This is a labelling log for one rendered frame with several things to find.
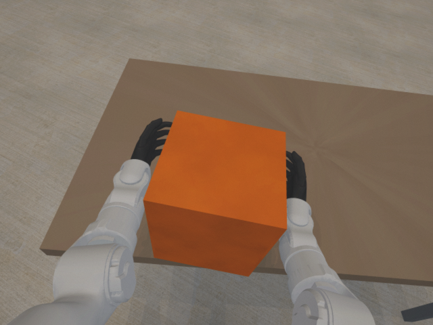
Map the robot left forearm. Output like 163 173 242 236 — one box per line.
53 159 151 298

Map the left robot upper arm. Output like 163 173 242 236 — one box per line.
7 243 136 325

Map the table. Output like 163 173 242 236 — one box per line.
39 58 433 322

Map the right robot upper arm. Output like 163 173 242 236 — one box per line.
291 287 375 325

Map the robot right forearm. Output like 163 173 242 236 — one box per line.
279 198 357 304

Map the right robot hand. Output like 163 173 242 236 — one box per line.
286 151 306 202

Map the left robot hand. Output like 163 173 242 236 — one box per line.
131 118 172 166

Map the carton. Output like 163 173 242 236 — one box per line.
143 110 287 277

